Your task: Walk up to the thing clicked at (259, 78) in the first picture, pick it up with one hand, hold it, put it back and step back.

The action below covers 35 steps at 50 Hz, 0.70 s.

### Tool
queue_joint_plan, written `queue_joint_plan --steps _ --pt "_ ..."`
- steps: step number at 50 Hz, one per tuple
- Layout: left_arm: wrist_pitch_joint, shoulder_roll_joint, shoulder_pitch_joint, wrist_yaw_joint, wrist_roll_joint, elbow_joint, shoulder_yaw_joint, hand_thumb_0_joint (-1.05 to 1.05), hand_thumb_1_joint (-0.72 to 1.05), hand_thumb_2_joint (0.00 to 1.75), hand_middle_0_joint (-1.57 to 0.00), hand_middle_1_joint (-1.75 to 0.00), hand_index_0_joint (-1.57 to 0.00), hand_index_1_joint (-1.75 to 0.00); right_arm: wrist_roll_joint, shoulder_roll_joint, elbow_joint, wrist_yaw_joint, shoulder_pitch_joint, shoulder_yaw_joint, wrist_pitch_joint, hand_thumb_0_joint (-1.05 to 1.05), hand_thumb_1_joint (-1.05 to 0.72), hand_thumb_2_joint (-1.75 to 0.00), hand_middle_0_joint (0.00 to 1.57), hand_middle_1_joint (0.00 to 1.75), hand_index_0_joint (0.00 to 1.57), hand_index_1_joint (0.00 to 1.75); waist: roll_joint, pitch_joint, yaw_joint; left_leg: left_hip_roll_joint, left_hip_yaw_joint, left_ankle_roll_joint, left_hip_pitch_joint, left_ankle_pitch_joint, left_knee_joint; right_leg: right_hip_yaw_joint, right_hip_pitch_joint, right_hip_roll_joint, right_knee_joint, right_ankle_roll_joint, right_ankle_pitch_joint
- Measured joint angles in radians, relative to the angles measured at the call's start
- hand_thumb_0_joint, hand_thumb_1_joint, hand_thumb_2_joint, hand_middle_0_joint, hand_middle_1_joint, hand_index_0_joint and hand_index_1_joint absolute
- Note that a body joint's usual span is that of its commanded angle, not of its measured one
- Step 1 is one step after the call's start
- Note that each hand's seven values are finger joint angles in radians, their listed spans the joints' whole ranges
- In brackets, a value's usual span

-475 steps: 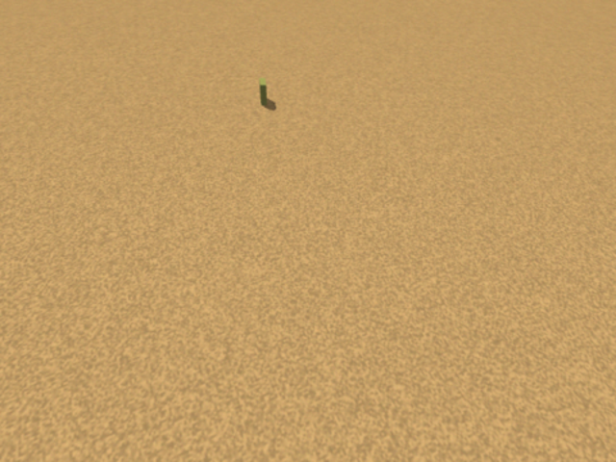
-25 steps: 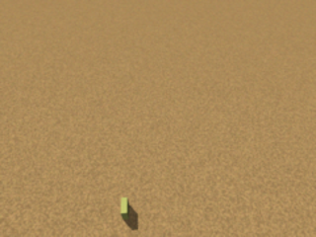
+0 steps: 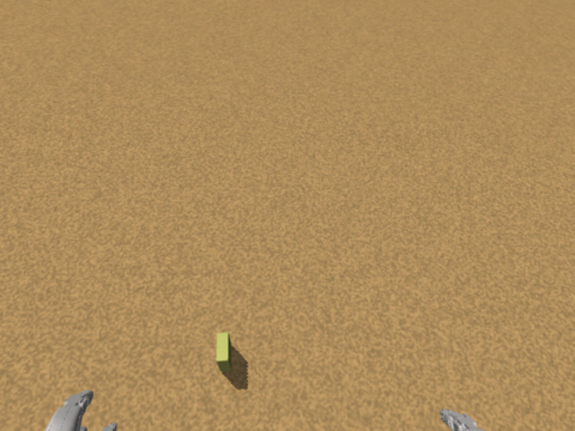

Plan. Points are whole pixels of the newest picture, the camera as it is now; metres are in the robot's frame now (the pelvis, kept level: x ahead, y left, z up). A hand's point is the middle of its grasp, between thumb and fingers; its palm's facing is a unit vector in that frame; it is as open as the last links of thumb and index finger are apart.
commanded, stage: go down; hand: left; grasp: from the side
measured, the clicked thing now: (224, 352) +0.41 +0.16 -0.71
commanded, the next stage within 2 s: none
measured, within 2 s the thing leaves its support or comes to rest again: neither
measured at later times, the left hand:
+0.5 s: hand (103, 430) +0.16 +0.28 -0.19, palm faces +0.07 -0.95 -0.31, open 16.4 cm
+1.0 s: hand out of the picture +0.16 +0.29 -0.22, palm faces +0.10 -0.95 -0.29, open 16.8 cm
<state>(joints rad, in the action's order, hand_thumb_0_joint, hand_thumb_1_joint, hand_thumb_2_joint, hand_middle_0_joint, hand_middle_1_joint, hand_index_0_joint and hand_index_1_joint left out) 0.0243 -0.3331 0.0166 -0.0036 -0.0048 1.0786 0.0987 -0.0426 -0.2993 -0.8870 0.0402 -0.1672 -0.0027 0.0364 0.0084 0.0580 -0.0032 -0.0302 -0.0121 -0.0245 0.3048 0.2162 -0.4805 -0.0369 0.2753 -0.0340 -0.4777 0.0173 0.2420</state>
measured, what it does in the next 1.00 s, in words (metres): lowers itself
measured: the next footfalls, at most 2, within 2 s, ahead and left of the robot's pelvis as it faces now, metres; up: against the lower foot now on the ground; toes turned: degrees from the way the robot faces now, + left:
none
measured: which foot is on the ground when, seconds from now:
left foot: down 0.00-1.00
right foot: down 0.00-1.00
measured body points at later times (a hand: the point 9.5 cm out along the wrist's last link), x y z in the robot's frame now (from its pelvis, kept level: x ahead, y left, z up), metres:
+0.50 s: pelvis +0.00 +0.01 -0.07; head +0.08 +0.03 +0.38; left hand +0.15 +0.33 -0.17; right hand +0.15 -0.25 -0.16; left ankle +0.02 +0.14 -0.74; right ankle +0.00 -0.13 -0.74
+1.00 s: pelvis -0.01 +0.01 -0.11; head +0.10 +0.04 +0.33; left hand +0.15 +0.34 -0.20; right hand +0.16 -0.24 -0.19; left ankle +0.02 +0.14 -0.74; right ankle +0.00 -0.13 -0.74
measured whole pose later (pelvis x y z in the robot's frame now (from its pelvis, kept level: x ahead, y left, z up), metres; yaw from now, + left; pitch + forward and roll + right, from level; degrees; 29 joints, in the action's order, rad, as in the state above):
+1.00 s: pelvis -0.01 +0.01 -0.11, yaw -1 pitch +20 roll -3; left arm -0.15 -0.36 -0.29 -0.13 -0.03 0.36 0.31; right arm 0.01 -0.23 -0.53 0.07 -0.21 0.01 0.19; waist 0.00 -0.13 -0.03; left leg -0.05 -0.05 -0.01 1.07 0.55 -1.28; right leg -0.04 1.01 -0.02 -1.22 0.03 0.56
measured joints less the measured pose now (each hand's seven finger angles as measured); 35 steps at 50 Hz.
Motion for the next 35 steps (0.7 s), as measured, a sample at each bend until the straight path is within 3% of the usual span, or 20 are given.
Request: queue_joint_plan --steps 5,11,22,35 --pt "-0.017 -0.029 0.053 -0.036 0.055 -0.029 0.089 0.01 0.50 0.48 -0.05 -0.13 -0.05 -0.11 0.020 0.054 0.083 -0.010 -0.029 0.017 0.003 0.00 -0.93 -0.91 0.20 0.30 0.20 0.30 0.022 -0.037 -0.020 -0.010 0.008 -0.003 0.138 0.050 -0.124 0.013 0.143 0.008 -0.122 -0.004 0.044" --pt "-0.072 -0.027 -0.004 -0.053 0.061 -0.126 0.129 0.00 0.21 0.31 -0.04 -0.11 -0.04 -0.09 0.021 0.057 0.158 -0.023 -0.077 0.027 0.004 0.00 -0.90 -0.90 0.20 0.30 0.20 0.30 0.006 -0.085 -0.031 -0.015 0.008 0.002 0.271 0.124 -0.277 0.019 0.268 0.012 -0.254 0.002 0.105" --pt "-0.141 -0.003 -0.179 -0.071 0.040 -0.429 0.142 0.00 -0.27 0.16 -0.05 -0.12 -0.06 -0.11 0.025 0.059 0.256 0.006 -0.063 0.038 0.056 0.01 -0.85 -0.89 0.20 0.30 0.20 0.30 -0.005 -0.137 -0.021 -0.013 -0.002 0.012 0.484 0.241 -0.529 0.020 0.472 0.007 -0.494 0.014 0.218" --pt "-0.244 -0.010 -0.282 -0.071 0.013 -0.655 0.160 -0.01 -0.42 0.13 -0.06 -0.12 -0.07 -0.11 0.039 0.076 0.336 0.042 -0.027 0.008 0.115 0.01 -0.84 -0.88 0.21 0.30 0.20 0.30 -0.002 -0.169 -0.026 -0.017 -0.027 0.009 0.593 0.296 -0.649 0.001 0.564 0.012 -0.595 0.013 0.268"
